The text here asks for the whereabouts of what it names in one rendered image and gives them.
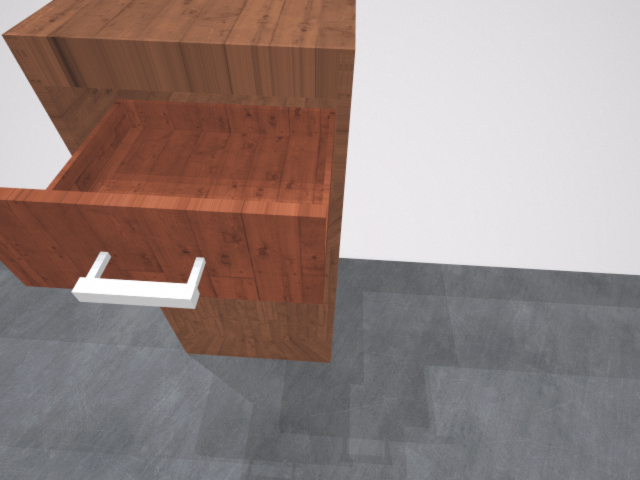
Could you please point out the handle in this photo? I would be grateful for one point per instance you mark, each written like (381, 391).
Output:
(130, 292)

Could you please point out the drawer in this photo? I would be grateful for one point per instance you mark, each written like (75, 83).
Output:
(158, 183)

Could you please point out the cabinet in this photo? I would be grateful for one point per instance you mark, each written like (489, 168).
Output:
(80, 56)

